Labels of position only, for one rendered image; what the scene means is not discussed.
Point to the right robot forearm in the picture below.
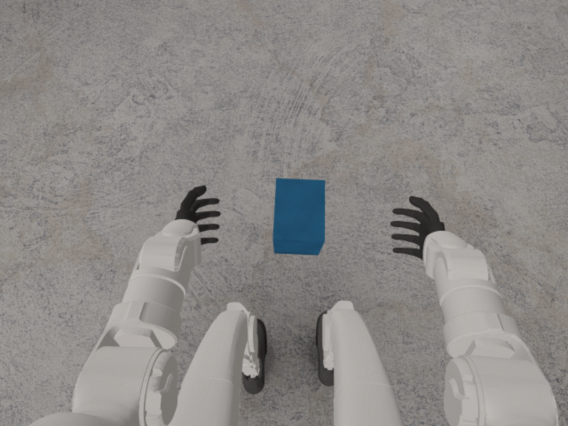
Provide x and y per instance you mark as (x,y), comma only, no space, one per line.
(476,321)

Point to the robot right upper arm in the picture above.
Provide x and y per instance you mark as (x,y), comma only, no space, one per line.
(490,391)

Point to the left robot forearm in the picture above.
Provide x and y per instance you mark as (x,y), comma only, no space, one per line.
(149,313)

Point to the robot left upper arm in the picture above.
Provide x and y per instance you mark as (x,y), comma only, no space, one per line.
(123,386)

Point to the carton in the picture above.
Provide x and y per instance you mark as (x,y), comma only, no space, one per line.
(299,216)

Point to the robot left thigh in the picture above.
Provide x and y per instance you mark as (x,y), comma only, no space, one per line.
(210,393)

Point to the right robot hand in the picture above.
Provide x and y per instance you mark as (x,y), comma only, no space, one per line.
(429,223)

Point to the left robot hand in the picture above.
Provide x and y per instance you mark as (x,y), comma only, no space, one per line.
(189,205)

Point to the left robot shin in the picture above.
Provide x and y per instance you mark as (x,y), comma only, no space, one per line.
(250,364)

